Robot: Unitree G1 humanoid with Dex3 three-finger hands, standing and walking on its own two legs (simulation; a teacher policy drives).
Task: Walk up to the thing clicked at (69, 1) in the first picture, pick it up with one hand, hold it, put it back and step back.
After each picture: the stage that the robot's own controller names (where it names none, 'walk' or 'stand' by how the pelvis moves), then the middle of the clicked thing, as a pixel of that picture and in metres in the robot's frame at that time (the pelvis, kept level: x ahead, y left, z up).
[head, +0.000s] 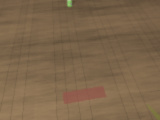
stand; (69, 2) +2.25 +0.19 -0.72
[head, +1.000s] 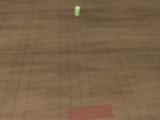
walk; (77, 11) +2.12 +0.12 -0.69
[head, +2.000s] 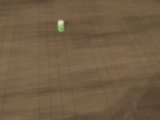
walk; (61, 25) +1.53 +0.20 -0.70
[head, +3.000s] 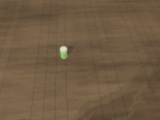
walk; (63, 52) +1.06 +0.20 -0.70
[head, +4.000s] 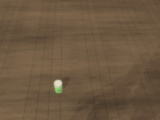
walk; (58, 86) +0.72 +0.21 -0.70
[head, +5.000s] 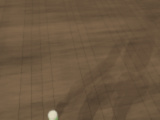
stand; (53, 117) +0.47 +0.19 -0.70
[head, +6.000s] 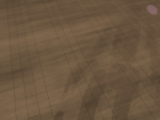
stand; out of the picture +0.39 +0.25 -0.71
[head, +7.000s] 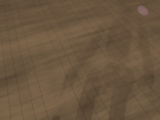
stand; out of the picture +0.37 +0.27 -0.72
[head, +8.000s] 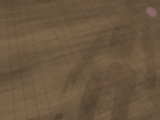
stand; out of the picture +0.38 +0.23 -0.73
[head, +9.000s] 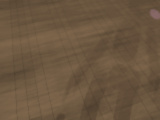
stand; out of the picture +0.38 +0.23 -0.73
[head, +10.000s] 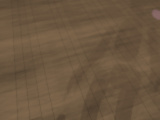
stand; out of the picture +0.38 +0.23 -0.73
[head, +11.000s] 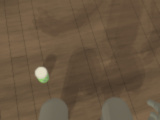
go down; (42, 75) +0.45 +0.22 -0.47
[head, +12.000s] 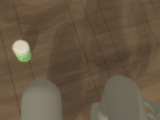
go down; (22, 51) +0.48 +0.24 -0.31
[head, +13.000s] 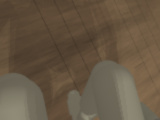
close in; out of the picture +0.47 +0.28 -0.24
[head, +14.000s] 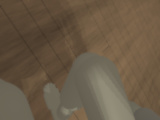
close; out of the picture +0.45 +0.31 -0.23
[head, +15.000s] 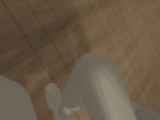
lift; out of the picture +0.42 +0.27 -0.23
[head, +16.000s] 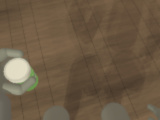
lift; (23, 75) +0.35 +0.20 -0.01
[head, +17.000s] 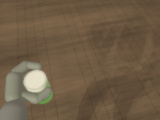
hold; (39, 87) +0.32 +0.16 +0.02
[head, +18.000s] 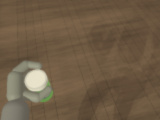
hold; (40, 86) +0.32 +0.16 +0.02
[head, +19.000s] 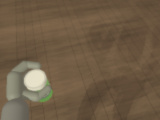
hold; (39, 86) +0.33 +0.16 +0.01
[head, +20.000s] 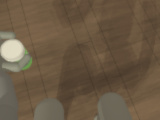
crouch; (17, 55) +0.43 +0.21 -0.07
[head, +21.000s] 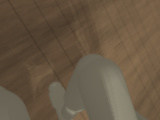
lower; out of the picture +0.45 +0.30 -0.24
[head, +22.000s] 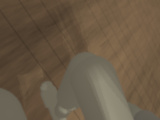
lower; out of the picture +0.45 +0.31 -0.23
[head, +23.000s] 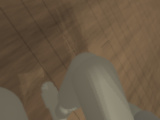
lower; out of the picture +0.45 +0.32 -0.23
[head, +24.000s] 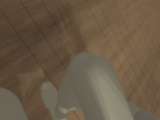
lower; out of the picture +0.45 +0.32 -0.23
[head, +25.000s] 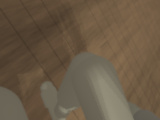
loosen; out of the picture +0.45 +0.32 -0.23
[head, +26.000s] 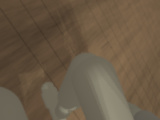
withdraw; out of the picture +0.45 +0.31 -0.24
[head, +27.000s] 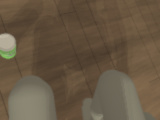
walk; (7, 46) +0.46 +0.26 -0.28
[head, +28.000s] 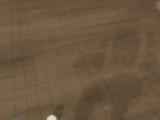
stand; out of the picture +0.41 +0.19 -0.64
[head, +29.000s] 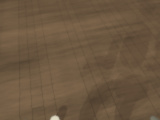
stand; out of the picture +0.43 +0.21 -0.67
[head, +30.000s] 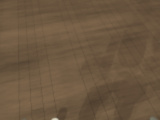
stand; out of the picture +0.41 +0.20 -0.67
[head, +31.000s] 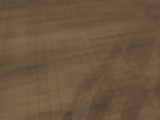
stand; out of the picture +0.42 +0.19 -0.72
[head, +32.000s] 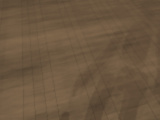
stand; out of the picture +0.40 +0.21 -0.73
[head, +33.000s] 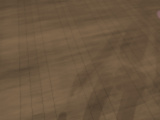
walk; out of the picture +0.40 +0.22 -0.73
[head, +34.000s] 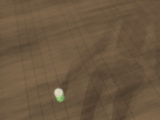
walk; (59, 95) +0.57 +0.24 -0.71
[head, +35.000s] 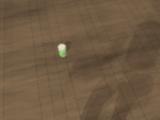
walk; (62, 50) +0.96 +0.19 -0.69
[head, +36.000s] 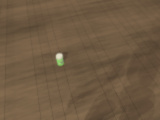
stand; (59, 59) +1.04 +0.25 -0.70
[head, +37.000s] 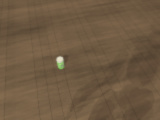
stand; (60, 62) +1.02 +0.24 -0.73
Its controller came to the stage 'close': yes
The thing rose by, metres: 0.71
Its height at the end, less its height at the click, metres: +0.00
